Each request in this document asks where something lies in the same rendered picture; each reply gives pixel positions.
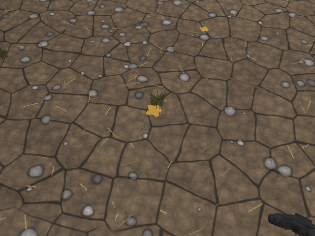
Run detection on right robot hand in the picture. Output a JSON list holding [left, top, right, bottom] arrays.
[[268, 213, 315, 236]]

